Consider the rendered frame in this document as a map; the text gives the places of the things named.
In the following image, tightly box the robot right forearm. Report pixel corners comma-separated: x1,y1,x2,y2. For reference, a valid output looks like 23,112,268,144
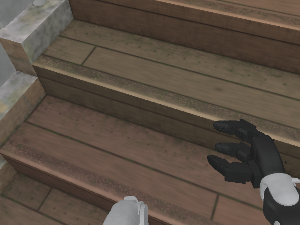
259,172,300,225

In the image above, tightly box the robot left thigh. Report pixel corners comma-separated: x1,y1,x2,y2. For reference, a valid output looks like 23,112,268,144
102,200,149,225

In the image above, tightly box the robot right hand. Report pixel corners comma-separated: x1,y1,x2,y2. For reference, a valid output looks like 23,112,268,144
207,119,287,188

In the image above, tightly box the left robot shin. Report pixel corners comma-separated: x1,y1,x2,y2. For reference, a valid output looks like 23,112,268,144
124,196,139,203

